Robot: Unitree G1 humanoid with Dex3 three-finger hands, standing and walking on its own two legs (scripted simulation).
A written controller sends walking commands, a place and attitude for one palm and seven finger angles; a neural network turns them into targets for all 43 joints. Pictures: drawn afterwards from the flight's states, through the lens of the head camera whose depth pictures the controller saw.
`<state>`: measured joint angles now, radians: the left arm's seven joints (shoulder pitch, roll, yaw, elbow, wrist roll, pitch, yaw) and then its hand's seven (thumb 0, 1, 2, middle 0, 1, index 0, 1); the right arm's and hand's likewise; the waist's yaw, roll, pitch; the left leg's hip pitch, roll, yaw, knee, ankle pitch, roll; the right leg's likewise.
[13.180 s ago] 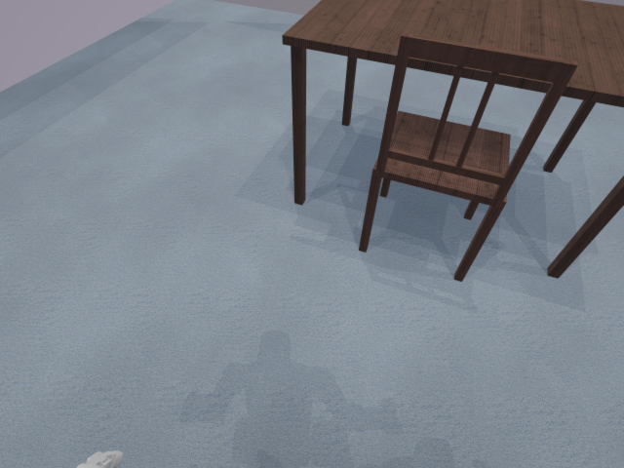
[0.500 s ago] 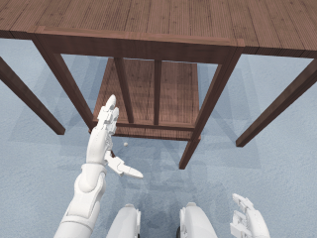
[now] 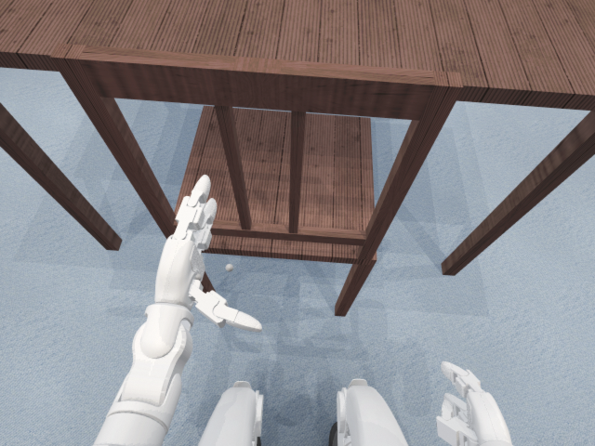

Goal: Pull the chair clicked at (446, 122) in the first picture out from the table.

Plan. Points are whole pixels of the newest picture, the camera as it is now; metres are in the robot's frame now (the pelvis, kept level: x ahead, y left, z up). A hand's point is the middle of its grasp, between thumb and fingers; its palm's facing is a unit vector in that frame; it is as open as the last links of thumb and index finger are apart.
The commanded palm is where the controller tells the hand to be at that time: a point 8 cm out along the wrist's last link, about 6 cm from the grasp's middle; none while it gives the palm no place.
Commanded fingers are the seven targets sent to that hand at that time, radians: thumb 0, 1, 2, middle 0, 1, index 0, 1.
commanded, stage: push the fingers through the gap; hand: left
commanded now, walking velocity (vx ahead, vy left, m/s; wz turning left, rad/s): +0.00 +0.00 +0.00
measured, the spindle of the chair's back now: (237, 178) +0.48 +0.10 +0.02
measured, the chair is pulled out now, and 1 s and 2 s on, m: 0.00 0.00 0.00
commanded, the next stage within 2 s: hook a spindle and tug to test in 1.68 s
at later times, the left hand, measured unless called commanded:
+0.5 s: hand (243, 239) +0.38 +0.08 +0.02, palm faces -0.10 -0.99 -0.03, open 16.9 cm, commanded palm +0.36 +0.14 +0.03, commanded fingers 0.00 -0.50 0.30 -0.06 -0.08 -0.06 -0.08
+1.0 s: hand (245, 209) +0.42 +0.08 +0.02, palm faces -0.06 -1.00 -0.03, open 16.9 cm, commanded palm +0.40 +0.13 +0.03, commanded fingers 0.00 -0.50 0.30 -0.06 -0.08 -0.06 -0.08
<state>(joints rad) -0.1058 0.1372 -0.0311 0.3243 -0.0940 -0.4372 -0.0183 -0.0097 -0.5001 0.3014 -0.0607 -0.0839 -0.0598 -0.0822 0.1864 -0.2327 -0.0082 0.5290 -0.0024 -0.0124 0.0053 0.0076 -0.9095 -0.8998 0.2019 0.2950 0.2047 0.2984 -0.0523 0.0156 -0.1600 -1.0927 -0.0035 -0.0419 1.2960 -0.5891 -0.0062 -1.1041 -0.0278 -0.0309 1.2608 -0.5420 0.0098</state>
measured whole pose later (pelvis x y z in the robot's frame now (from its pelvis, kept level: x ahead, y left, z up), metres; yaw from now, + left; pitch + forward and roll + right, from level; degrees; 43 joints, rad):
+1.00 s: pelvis +0.00 +0.00 +0.00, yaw -1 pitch +24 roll -1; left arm -0.48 0.15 0.09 0.69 -0.06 -0.47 0.03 -0.01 -0.50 0.30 -0.06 -0.08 -0.06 -0.08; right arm 0.23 -0.23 -0.01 0.59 -0.02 0.03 0.02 0.01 -0.91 -0.90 0.20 0.29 0.20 0.30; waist -0.11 0.02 -0.16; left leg -1.13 0.00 -0.03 1.28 -0.57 -0.01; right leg -1.15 -0.02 -0.02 1.25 -0.52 0.01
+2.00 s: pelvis +0.00 +0.01 +0.00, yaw -1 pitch +26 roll -1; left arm -0.62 0.17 0.14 0.84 -0.05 -0.51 0.04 -0.01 -0.50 0.30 -0.13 -0.29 -0.13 -0.29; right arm 0.25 -0.23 -0.02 0.60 -0.03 0.06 0.04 0.00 -0.91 -0.90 0.20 0.29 0.20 0.30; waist -0.12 0.03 -0.16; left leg -1.17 0.01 -0.02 1.29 -0.57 0.00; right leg -1.19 -0.02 -0.01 1.25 -0.51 0.02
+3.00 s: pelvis +0.01 +0.00 +0.01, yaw -2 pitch +25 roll -1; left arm -0.49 0.13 0.09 0.70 -0.06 -0.47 0.06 0.02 0.81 0.83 -0.45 -1.45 -0.44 -1.45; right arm 0.26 -0.22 -0.02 0.57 -0.02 0.08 0.06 0.00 -0.91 -0.90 0.20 0.29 0.20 0.30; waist -0.11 0.03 -0.17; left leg -1.11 0.01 -0.01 1.25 -0.58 0.00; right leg -1.14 -0.01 0.00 1.22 -0.52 0.02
